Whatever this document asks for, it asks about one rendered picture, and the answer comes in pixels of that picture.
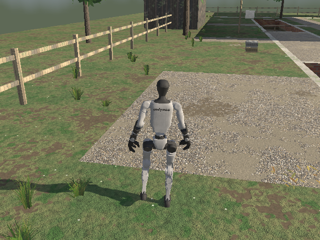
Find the right robot hand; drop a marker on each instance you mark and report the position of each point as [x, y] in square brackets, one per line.
[183, 142]

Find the left robot hand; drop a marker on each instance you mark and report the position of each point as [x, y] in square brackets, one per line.
[131, 144]

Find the robot right forearm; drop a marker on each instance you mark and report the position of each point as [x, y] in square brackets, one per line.
[185, 133]

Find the left robot upper arm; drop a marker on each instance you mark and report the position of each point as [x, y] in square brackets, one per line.
[142, 113]

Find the robot head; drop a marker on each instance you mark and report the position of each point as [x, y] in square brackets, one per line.
[162, 88]

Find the right robot upper arm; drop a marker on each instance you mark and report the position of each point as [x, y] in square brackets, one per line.
[180, 115]

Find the robot left thigh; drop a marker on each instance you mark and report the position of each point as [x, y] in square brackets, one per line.
[147, 149]

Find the robot left forearm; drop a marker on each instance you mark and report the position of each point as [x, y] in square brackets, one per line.
[135, 132]

